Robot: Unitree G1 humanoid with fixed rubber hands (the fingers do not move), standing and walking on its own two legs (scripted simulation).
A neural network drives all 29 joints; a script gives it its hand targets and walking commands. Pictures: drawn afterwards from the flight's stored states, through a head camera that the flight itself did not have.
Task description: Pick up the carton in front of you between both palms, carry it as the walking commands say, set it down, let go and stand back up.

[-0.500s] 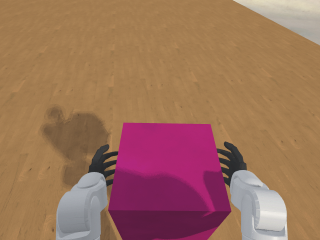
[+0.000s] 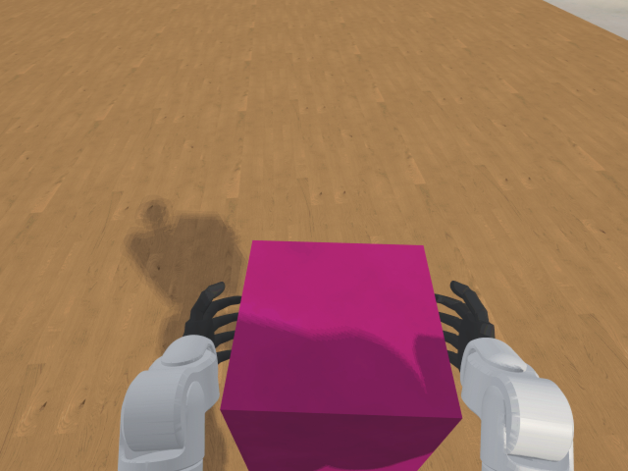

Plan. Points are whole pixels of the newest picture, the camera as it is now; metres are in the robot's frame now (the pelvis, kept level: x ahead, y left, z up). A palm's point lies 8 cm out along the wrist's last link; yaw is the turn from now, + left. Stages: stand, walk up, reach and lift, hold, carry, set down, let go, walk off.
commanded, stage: carry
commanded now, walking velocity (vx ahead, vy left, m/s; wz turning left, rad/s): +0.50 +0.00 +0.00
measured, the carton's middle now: (333, 365) +0.27 +0.00 +0.01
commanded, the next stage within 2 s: none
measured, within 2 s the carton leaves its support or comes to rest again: neither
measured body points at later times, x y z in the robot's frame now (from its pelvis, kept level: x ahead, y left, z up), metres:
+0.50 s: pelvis +0.28 +0.02 +0.01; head +0.29 +0.03 +0.46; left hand +0.55 +0.16 +0.09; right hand +0.54 -0.14 +0.10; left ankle +0.38 +0.09 -0.72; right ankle +0.15 -0.09 -0.69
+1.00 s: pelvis +0.37 -0.01 +0.01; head +0.34 -0.01 +0.46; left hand +0.63 +0.13 +0.09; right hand +0.62 -0.18 +0.10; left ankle +0.38 +0.09 -0.72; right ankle +0.28 -0.11 -0.72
